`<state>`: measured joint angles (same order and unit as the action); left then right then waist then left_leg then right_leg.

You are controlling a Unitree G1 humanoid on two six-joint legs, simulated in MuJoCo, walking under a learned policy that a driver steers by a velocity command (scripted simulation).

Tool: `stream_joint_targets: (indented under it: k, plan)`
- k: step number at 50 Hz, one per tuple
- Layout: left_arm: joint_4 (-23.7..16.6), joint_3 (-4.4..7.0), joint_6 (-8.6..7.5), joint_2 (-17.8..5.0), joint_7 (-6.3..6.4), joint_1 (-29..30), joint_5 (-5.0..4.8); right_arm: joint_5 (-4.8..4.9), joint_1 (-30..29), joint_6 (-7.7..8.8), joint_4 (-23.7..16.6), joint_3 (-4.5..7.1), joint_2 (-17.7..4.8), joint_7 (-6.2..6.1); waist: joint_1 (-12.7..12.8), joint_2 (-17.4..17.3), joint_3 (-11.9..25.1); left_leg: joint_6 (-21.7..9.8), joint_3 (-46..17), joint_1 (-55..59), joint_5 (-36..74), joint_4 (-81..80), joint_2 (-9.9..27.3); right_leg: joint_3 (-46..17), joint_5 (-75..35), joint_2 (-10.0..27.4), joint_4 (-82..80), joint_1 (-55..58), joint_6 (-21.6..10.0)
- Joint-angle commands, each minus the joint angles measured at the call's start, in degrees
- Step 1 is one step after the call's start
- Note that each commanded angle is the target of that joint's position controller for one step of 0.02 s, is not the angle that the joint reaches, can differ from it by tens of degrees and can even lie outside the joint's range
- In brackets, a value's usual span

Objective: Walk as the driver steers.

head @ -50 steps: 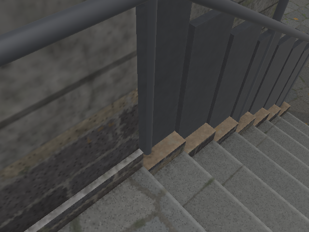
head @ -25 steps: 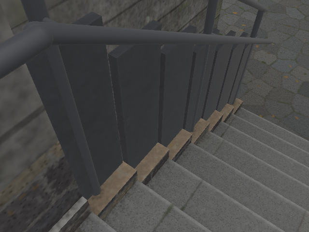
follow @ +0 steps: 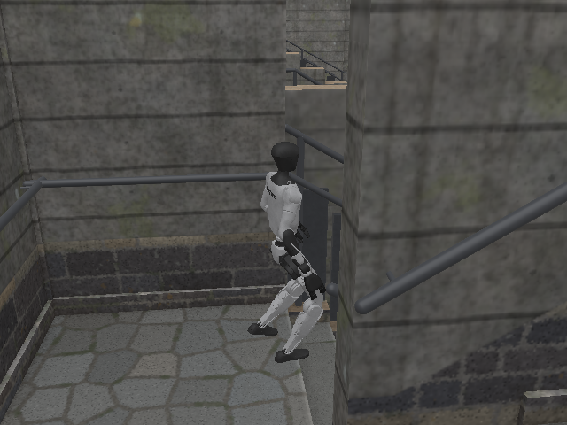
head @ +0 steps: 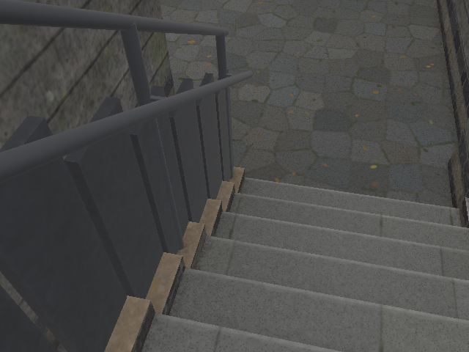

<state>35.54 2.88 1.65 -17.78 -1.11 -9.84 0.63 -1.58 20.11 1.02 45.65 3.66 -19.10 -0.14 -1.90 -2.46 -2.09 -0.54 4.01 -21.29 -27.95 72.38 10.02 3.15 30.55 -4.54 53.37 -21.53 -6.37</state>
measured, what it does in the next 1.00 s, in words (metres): goes down, turning right: left foot 0.18 m lower, then right foot 0.18 m lower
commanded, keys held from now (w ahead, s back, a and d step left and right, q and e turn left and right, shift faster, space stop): w+e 0.14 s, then w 0.50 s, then w+e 0.36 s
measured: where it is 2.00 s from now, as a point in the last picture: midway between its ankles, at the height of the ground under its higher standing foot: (363, 303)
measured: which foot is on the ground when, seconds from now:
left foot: up 0.00-0.36, down 0.38-0.86, up 0.88-1.00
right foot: down 0.00-0.36, up 0.38-0.84, down 0.86-1.00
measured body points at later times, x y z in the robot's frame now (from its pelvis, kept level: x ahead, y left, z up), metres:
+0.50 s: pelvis +0.25 -0.03 -0.14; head +0.24 -0.03 +0.31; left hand +0.36 +0.22 -0.27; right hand +0.21 -0.28 -0.28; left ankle +0.24 +0.03 -0.86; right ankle +0.17 -0.17 -0.72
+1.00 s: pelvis +0.48 -0.18 -0.32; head +0.48 -0.20 +0.13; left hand +0.61 +0.04 -0.46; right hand +0.41 -0.42 -0.47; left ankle +0.46 -0.02 -0.83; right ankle +0.49 -0.23 -1.04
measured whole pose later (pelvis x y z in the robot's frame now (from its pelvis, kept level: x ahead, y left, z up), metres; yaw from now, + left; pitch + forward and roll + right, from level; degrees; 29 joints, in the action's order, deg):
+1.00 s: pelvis +0.48 -0.18 -0.32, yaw -20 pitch -1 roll +1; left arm 55.2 2.0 -1.0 -10.7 -0.4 -16.2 0.4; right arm -2.5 18.5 0.6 51.6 1.4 -12.8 -2.0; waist -2.1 -2.3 -2.0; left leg -2.5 -0.3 -37.3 -31.5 101.6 2.6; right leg -0.2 14.5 -7.2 34.7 -19.0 -7.7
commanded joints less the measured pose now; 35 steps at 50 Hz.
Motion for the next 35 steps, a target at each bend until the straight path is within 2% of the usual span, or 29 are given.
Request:
stream_joint_targets:
  k: [1,2,3,4,5,6,7,8,9,10,11,12,14,16,18,19,20,21,22,23,24,25,27,28,30,31,33,34,35]
  plan:
    - [3.0,3.64,-1.15,-15.6,1.42,-18.9,-1.10,-2.28,-9.7,1.18,-10.5,0.03,-4.7,-1.32,4.5,5.3,-0.5,1.7,-5.2,-34.1,0.1,12.3,-5.1,-44.0,-40.7,21.8,-28.5,17.0,-12.5]
    - [2.3,2.97,-1.38,-13.4,1.66,-14.5,0.27,-2.20,-9.8,0.99,-9.9,0.31,-5.8,-1.60,2.1,3.4,-2.4,2.9,-6.2,-32.9,1.8,9.4,-4.4,-40.5,-31.9,19.4,-27.6,11.3,-13.0]
    - [3.7,3.01,-1.72,-13.0,1.71,-12.0,0.52,-2.54,-8.4,0.05,-8.7,0.20,-5.5,-1.28,0.2,6.1,-2.8,3.2,-5.1,-28.0,4.1,3.4,-4.5,-35.4,-33.6,17.4,-26.7,6.0,-11.7]
    - [3.9,2.18,-2.28,-10.1,1.54,-9.8,1.16,-1.98,-5.6,-1.15,-6.4,0.69,-6.1,-1.32,-1.3,6.0,-3.2,2.8,-5.9,-23.4,9.4,-0.4,-4.2,-32.3,-34.3,14.9,-25.0,2.0,-10.1]
    - [3.4,1.88,-2.98,-9.2,1.27,-8.7,1.74,-0.79,-4.9,-1.61,-5.8,1.37,-7.0,-1.04,-2.0,5.2,-2.5,2.0,-3.6,-16.9,16.0,-4.9,-5.8,-28.1,-33.6,12.0,-25.2,-2.9,-8.3]
    - [4.7,1.60,-4.16,-7.8,1.57,-9.8,0.51,-1.20,-7.2,-1.78,-5.9,1.31,-6.1,-0.82,-2.0,4.5,-2.0,1.4,-6.7,-17.4,25.6,-7.8,-5.5,-29.1,-29.3,11.2,-22.8,-2.4,-7.9]
    - [5.2,1.18,-5.17,-6.9,1.61,-10.7,-0.15,-0.78,-11.6,-1.58,-7.4,1.39,-5.9,-0.30,-1.5,2.3,-2.3,0.5,-5.2,-17.5,34.0,-16.5,-7.2,-26.6,-22.0,7.3,-21.5,-3.4,-7.3]
    - [5.9,1.17,-6.13,-6.5,1.92,-11.5,-0.89,-0.14,-15.3,-1.36,-8.5,0.24,-3.3,0.30,-0.5,3.5,-2.0,0.5,-1.7,-12.4,45.7,-23.9,-9.6,-24.1,-13.9,4.6,-22.1,-7.6,-6.8]
    - [6.1,0.80,-5.61,-4.6,1.82,-11.0,-1.57,-0.97,-14.8,-1.37,-7.7,-0.49,-0.4,1.10,-0.4,1.5,0.8,-0.7,-1.2,-4.1,53.1,-26.9,-10.9,-20.9,-10.4,2.4,-19.0,-9.2,-6.1]
    - [5.8,0.63,-5.35,-4.6,1.72,-10.8,-1.35,-0.90,-13.6,-1.19,-7.7,-1.18,1.2,1.82,-0.2,2.9,2.8,-1.5,-0.9,-1.2,56.5,-28.8,-11.7,-20.5,-7.9,2.0,-16.5,-9.1,-6.2]
    - [6.3,0.49,-4.69,-3.2,1.98,-11.0,-1.45,0.11,-11.2,-1.37,-6.9,-1.76,2.5,2.47,-0.4,5.2,3.5,-1.4,0.1,5.0,58.5,-30.3,-12.9,-17.6,-9.3,1.1,-14.1,-11.4,-5.4]
    - [6.9,0.09,-4.29,-2.3,2.00,-12.3,-0.30,1.00,-10.4,-1.11,-6.5,-1.56,2.3,2.35,0.1,6.5,3.3,-1.5,0.6,6.9,55.5,-30.4,-13.6,-17.9,-9.4,1.8,-10.9,-11.3,-5.2]
    - [7.8,-0.01,-3.88,-1.4,2.29,-16.4,1.38,0.84,-11.4,-0.42,-7.5,-2.12,2.4,1.26,3.0,5.3,-0.1,-0.5,0.7,6.8,50.8,-37.2,-14.5,-17.8,-11.9,1.2,-3.7,-7.1,-4.1]
    - [8.2,0.35,-2.67,-2.1,4.16,-14.8,2.36,0.38,-6.6,0.48,-5.3,-2.11,1.5,0.32,2.6,6.8,-2.0,-1.1,-2.6,6.3,48.4,-49.9,-10.7,-18.4,-17.8,1.7,6.4,1.0,-4.2]
    - [8.2,0.66,-1.59,-3.6,4.75,-11.6,1.58,-0.22,7.2,1.23,-0.7,-0.64,-0.7,-0.48,-3.5,3.2,0.3,-6.4,-7.6,17.0,49.7,-65.6,-4.2,-15.7,-30.1,0.4,31.1,1.1,-3.9]
    - [8.1,1.17,-1.81,-2.2,3.82,-11.6,0.02,-0.34,12.3,0.88,0.6,0.00,-1.2,-0.47,-5.0,-4.3,3.4,-9.8,-13.0,30.3,67.1,-60.7,2.1,-9.1,2.8,-6.7,53.6,-13.2,-2.5]
    - [6.9,0.42,-1.93,2.0,3.63,-20.7,0.06,0.57,14.8,1.51,0.6,-0.92,-3.4,1.01,2.7,-4.8,7.9,-7.2,-16.6,39.6,85.8,-37.8,7.2,-12.5,16.7,-5.3,57.5,-23.6,-2.6]
    - [8.2,0.27,-2.96,-1.0,3.69,-22.9,0.24,1.37,16.5,2.66,0.8,-0.22,-4.3,1.81,2.6,-5.1,7.4,-12.2,-20.6,42.3,76.7,-36.7,10.2,-17.1,4.6,-3.0,46.5,-33.0,-2.7]
    - [10.0,0.89,-2.69,-2.3,3.98,-18.4,1.81,1.77,15.5,2.99,2.2,0.20,-3.0,1.80,1.4,-4.5,3.6,-13.8,-20.8,38.1,64.4,-37.9,9.5,-17.8,-2.3,-2.5,45.3,-39.2,-2.3]
    - [10.5,1.37,-2.36,-4.7,4.26,-16.8,3.83,1.75,12.4,3.38,2.3,1.22,-4.5,1.15,1.2,-8.0,4.9,-19.2,-29.8,33.1,41.8,-39.0,12.1,-19.0,-4.4,0.1,41.4,-40.8,0.1]
    - [9.7,1.66,-1.90,-5.4,3.36,-10.6,3.46,1.63,6.7,3.47,1.0,-0.74,-0.8,0.47,3.9,0.2,-1.2,-17.9,-27.9,16.6,33.5,-46.6,8.4,-18.8,-15.0,1.8,26.2,-35.6,4.0]
    - [9.9,1.47,-1.55,-3.8,2.58,-6.3,3.35,1.32,8.5,3.57,2.7,-1.28,-0.8,0.22,2.8,-0.2,-5.1,-18.9,-29.4,8.3,37.8,-47.0,8.0,-17.4,-16.1,2.5,19.7,-30.8,6.2]
    - [11.9,0.26,-0.71,0.6,1.56,-6.9,3.40,1.25,12.4,3.18,5.9,-0.83,-2.4,-0.05,3.6,0.8,-3.3,-17.8,-25.5,2.2,42.3,-46.0,6.0,-12.1,-18.9,4.7,15.5,-22.8,7.3]
    - [13.5,0.23,-0.37,1.3,1.21,-9.4,3.09,0.70,12.4,3.35,6.4,-0.22,-4.2,0.44,4.9,-2.2,-1.5,-16.1,-23.4,-1.2,39.5,-44.7,4.4,-9.0,-25.9,4.8,18.9,-18.7,5.8]
    - [10.6,1.89,-2.07,-2.3,0.13,0.8,2.32,1.93,13.5,4.07,8.3,-1.11,0.3,0.01,2.6,-0.5,-5.3,-13.6,-23.0,3.4,26.3,-39.7,0.0,-13.7,-42.7,7.0,6.9,-27.6,3.5]
    - [11.0,1.77,-2.73,-2.1,-0.04,3.0,1.96,1.36,11.0,3.98,7.0,-0.62,-0.5,-0.74,1.8,-2.2,-4.2,-11.9,-21.3,3.6,19.5,-36.9,-2.8,-11.2,-47.4,6.4,0.6,-26.1,2.9]
    - [11.8,0.29,-3.51,1.9,-1.01,4.1,1.98,2.13,5.4,3.97,5.0,-1.27,0.8,-1.25,2.5,0.8,-2.1,-9.6,-14.0,-11.0,5.7,-36.6,-7.1,-4.3,-65.8,4.5,-10.3,-5.1,3.2]
    - [10.9,-0.36,-3.88,3.5,-1.32,5.7,1.62,2.91,6.6,4.71,5.4,-1.49,0.9,-1.27,1.8,0.4,-2.1,-9.3,-13.3,-12.4,4.6,-35.5,-5.8,-3.5,-67.2,3.9,-10.9,-1.6,3.8]
    - [10.8,-0.48,-3.35,3.4,-1.19,7.6,1.05,2.55,7.5,4.54,5.9,-1.15,0.6,-1.26,-0.1,-1.5,-3.0,-9.0,-12.1,-9.3,4.7,-33.5,-5.1,-3.5,-63.3,4.0,-13.0,-2.6,4.2]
